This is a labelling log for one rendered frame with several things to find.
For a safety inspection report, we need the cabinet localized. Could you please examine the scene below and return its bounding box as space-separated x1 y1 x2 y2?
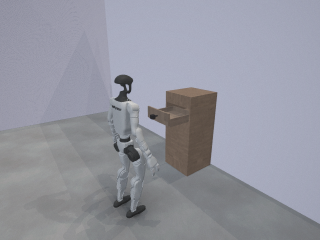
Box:
165 87 218 176

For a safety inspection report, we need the robot right shin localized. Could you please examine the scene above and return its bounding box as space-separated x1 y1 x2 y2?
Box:
130 180 144 212

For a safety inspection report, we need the robot left upper arm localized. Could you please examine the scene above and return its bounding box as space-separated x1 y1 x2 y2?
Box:
107 97 117 123

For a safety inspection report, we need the drawer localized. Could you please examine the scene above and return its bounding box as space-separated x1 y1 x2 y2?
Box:
147 106 189 127

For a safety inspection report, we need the humanoid robot head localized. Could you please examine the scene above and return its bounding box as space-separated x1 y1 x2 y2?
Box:
114 74 133 102

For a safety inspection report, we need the robot right upper arm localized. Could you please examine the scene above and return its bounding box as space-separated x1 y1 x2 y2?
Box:
127 102 140 137

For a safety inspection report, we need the robot left forearm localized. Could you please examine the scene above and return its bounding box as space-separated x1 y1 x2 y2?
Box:
107 120 119 137

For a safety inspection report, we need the robot right forearm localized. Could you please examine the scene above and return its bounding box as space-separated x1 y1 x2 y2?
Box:
135 128 152 159

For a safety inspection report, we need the left robot hand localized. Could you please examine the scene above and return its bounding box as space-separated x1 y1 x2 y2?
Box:
112 134 120 144

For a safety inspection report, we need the right robot hand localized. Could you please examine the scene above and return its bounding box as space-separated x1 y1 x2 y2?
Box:
146 156 160 176

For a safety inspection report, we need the handle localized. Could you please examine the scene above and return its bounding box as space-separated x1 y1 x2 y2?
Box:
150 114 158 120

